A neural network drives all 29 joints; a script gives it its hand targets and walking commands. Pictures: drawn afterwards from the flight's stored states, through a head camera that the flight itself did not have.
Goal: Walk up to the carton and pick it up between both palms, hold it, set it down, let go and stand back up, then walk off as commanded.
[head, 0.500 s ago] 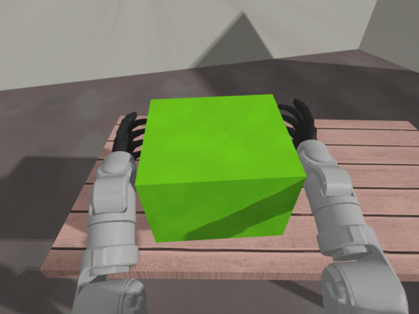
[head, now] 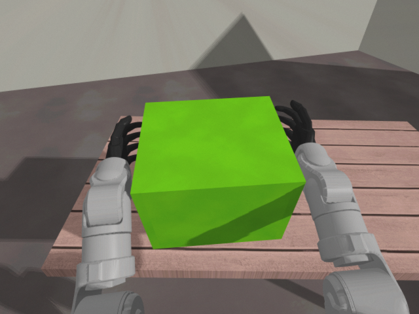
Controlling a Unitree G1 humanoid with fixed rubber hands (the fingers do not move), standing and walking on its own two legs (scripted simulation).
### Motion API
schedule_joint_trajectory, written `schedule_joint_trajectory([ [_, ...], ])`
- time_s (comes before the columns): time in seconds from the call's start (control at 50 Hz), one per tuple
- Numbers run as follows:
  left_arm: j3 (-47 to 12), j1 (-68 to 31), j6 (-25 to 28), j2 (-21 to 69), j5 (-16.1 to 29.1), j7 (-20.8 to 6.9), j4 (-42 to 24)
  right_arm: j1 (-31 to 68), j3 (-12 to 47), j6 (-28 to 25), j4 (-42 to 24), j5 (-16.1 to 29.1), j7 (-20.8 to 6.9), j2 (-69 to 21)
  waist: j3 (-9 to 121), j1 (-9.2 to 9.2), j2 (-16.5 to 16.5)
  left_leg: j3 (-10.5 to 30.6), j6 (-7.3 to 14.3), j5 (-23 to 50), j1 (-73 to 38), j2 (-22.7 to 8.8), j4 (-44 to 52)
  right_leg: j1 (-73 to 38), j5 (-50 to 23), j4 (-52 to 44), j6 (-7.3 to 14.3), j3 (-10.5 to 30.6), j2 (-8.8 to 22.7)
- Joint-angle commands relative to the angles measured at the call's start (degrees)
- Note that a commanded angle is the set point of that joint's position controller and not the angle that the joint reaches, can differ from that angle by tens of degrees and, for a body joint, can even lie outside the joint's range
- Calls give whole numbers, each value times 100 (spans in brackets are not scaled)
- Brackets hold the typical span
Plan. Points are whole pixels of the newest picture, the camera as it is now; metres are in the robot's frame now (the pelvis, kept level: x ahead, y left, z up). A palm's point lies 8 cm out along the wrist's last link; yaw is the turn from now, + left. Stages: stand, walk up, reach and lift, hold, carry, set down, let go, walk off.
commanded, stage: hold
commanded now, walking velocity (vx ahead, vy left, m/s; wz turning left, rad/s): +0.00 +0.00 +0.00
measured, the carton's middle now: (212, 170) +0.35 +0.00 +0.15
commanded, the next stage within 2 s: none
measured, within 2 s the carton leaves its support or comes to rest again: neither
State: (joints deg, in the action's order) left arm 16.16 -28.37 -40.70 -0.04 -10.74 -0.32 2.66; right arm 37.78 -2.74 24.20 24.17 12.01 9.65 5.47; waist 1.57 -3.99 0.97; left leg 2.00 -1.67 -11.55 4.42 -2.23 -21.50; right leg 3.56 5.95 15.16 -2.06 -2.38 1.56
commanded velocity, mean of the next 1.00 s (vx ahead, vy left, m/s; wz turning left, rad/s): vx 0.00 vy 0.00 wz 0.00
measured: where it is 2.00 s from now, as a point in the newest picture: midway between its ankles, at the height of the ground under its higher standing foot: outside the picture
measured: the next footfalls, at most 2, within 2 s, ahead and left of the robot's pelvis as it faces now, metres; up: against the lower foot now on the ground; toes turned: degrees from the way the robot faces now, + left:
none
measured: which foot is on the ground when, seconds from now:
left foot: down 0.00-1.00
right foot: down 0.00-1.00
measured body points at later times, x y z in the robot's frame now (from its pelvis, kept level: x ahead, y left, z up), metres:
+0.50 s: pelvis +0.01 +0.00 +0.00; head -0.03 +0.02 +0.45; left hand +0.38 +0.17 +0.18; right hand +0.39 -0.16 +0.20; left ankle +0.01 +0.13 -0.75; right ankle +0.03 -0.14 -0.75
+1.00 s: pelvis -0.01 +0.00 +0.00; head -0.06 +0.02 +0.45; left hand +0.36 +0.17 +0.18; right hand +0.37 -0.16 +0.20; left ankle +0.01 +0.13 -0.75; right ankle +0.03 -0.14 -0.75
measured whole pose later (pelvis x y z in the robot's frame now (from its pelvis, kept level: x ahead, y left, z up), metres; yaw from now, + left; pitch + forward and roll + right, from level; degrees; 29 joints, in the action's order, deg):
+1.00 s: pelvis -0.01 +0.00 +0.00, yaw +0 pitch -6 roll -1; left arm 16.9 -30.0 -40.0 -0.1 -10.8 -0.5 6.7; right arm 38.8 -3.8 24.0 27.3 11.7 9.6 5.2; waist 1.5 -4.0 1.0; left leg 2.1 -1.7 -11.1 4.5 -2.2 -21.5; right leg 3.6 5.6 15.2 -2.1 -2.4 1.6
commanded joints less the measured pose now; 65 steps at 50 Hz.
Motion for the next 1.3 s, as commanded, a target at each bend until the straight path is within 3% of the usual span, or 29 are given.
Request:
schedule_joint_trajectory([
  [0.0,-2711,-4823,552,2945,605,-927,-143,3938,1959,-321,-847,190,-740,-3608,1650,-75,-216,-312,-72,396,669,552,788,-1225,83,5,180,-111,-508],
  [0.06,-2670,-5144,675,3032,674,-895,23,4231,1861,-425,-747,88,-837,-3742,1701,-43,-187,-344,5,-22,844,529,897,-1165,361,29,194,-120,-499],
  [0.14,-2912,-5536,859,3233,905,-734,-28,4623,2029,-568,-912,183,-893,-3920,2138,1,-263,-298,-22,209,741,511,802,-1074,235,69,186,-113,-525],
  [0.24,-2788,-5281,842,3167,777,-673,203,4426,2094,-546,-658,212,-894,-3870,1979,42,-168,-294,2,390,659,520,784,-1060,130,21,169,-95,-535],
  [0.36,-2806,-4665,691,3106,632,-749,-139,3937,2299,-467,-792,452,-748,-3725,2059,0,-215,-254,-114,1482,205,538,566,-1310,-631,34,130,-91,-584],
  [0.5,-3390,-4293,586,3125,916,-732,-1222,3650,2809,-394,-1985,961,-500,-3615,2871,-124,-431,-144,-374,3232,-519,577,38,-1611,-1908,214,54,-119,-710],
  [0.62,-3369,-4082,417,3034,843,-814,-1288,3306,2621,-245,-1959,867,-459,-3385,2477,-214,-478,-137,-414,2955,-422,552,109,-1506,-1649,155,87,-108,-687],
  [0.74,-3239,-4268,436,3042,814,-874,-1048,3504,2502,-246,-1758,720,-518,-3467,2313,-165,-400,-174,-333,2358,-190,569,260,-1436,-1222,89,112,-98,-639],
  [0.9,-2738,-4818,552,2966,620,-916,-128,3968,1970,-327,-873,213,-735,-3600,1690,-80,-233,-308,-80,442,636,553,763,-1205,61,-11,181,-97,-513],
  [0.96,-2686,-5122,663,3039,670,-891,5,4207,1858,-420,-751,110,-824,-3701,1721,-61,-222,-327,-16,75,833,525,872,-1191,291,32,196,-111,-501],
  [1.06,-2873,-5529,864,3224,886,-716,42,4602,2027,-555,-825,190,-902,-3897,2068,3,-240,-294,-19,194,757,508,812,-1049,271,60,187,-113,-531],
  [1.16,-2808,-5243,835,3195,772,-667,156,4453,2139,-551,-722,254,-880,-3863,2035,46,-206,-288,-15,505,605,522,756,-1081,63,26,176,-97,-543],
  [1.28,-2918,-4628,689,3127,690,-733,-323,3912,2383,-469,-949,534,-728,-3712,2216,-11,-250,-233,-151,1767,76,533,481,-1343,-821,57,130,-97,-607],
])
